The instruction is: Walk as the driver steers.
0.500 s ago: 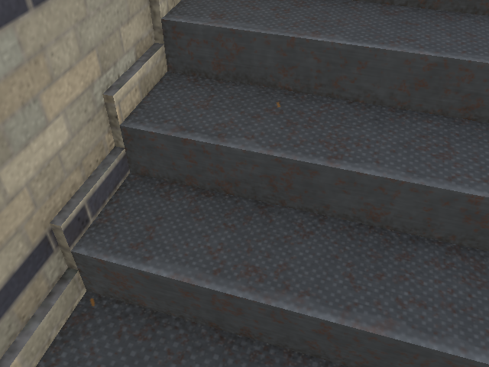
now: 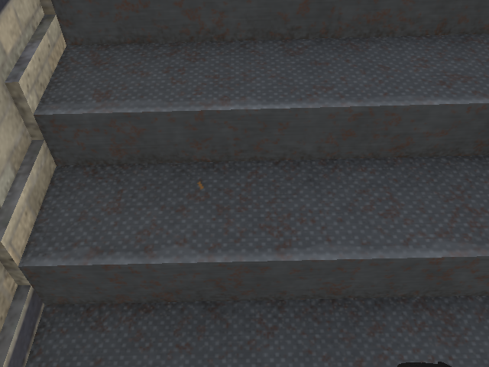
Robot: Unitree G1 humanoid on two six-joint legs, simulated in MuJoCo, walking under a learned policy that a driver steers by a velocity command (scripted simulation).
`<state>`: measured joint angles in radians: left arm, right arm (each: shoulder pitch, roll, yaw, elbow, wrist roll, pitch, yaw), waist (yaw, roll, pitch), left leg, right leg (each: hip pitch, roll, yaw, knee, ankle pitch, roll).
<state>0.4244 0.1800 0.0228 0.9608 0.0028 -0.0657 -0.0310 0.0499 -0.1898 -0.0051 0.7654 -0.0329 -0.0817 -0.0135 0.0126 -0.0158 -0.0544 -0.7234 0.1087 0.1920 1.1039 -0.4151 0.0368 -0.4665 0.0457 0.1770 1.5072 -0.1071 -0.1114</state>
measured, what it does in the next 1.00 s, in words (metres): climbs, turning right: right foot 0.17 m higher, then left foot 0.17 m higher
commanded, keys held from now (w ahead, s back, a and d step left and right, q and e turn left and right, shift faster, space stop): w+e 0.72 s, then w+q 0.02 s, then q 0.26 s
